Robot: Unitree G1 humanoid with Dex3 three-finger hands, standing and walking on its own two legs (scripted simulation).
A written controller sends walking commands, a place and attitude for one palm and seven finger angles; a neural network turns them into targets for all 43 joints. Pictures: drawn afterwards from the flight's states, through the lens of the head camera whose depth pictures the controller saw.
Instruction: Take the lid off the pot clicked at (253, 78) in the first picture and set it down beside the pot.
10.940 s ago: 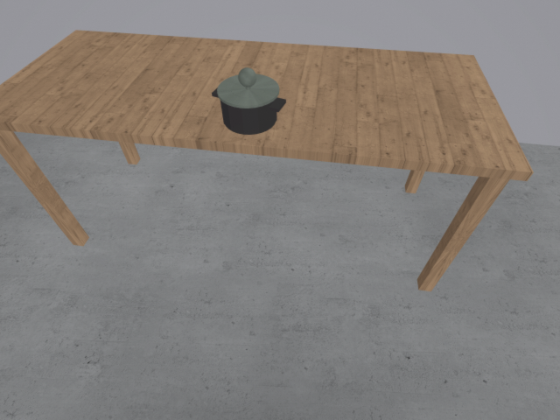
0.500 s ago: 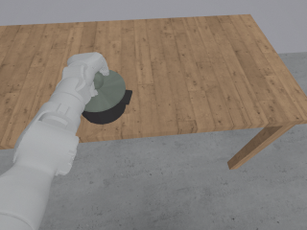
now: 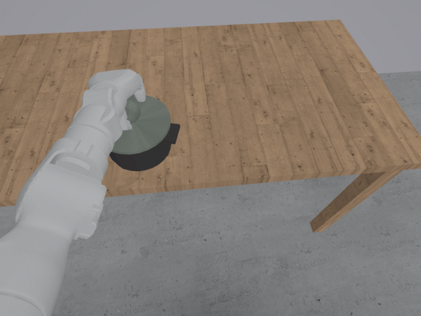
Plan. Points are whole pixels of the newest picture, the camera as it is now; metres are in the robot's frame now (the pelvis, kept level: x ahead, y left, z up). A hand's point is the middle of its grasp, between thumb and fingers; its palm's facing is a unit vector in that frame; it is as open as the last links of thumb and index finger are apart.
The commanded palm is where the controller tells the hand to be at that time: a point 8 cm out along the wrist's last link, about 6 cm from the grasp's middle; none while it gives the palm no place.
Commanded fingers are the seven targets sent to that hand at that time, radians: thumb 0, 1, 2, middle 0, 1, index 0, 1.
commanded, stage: close the fingers and squeeze the knob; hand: left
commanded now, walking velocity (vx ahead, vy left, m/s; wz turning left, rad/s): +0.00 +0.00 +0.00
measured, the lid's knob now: (128, 111) +0.53 +0.12 +0.05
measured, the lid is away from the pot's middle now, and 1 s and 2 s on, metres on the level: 0.00 0.01 0.01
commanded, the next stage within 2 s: lift the lid straight up in 1.42 s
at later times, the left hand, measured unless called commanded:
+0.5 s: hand (124, 113) +0.50 +0.12 +0.08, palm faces -0.38 -0.03 -0.93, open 7.8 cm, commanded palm +0.52 +0.12 +0.13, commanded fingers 0.00 0.31 0.81 -0.67 -1.07 -0.67 -1.07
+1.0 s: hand (124, 110) +0.51 +0.12 +0.08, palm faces -0.38 -0.04 -0.92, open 7.6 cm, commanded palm +0.52 +0.11 +0.13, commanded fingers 0.00 0.46 0.70 -0.76 -1.04 -0.76 -1.05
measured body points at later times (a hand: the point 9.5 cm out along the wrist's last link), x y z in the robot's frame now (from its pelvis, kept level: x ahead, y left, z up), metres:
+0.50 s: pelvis +0.00 +0.00 +0.00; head +0.08 -0.02 +0.44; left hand +0.52 +0.11 +0.13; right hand +0.00 -0.28 -0.14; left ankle +0.00 +0.10 -0.73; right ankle -0.04 -0.12 -0.73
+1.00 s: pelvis +0.00 +0.00 +0.00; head +0.08 -0.02 +0.44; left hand +0.52 +0.12 +0.14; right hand -0.01 -0.28 -0.14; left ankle +0.00 +0.10 -0.73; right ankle -0.04 -0.12 -0.73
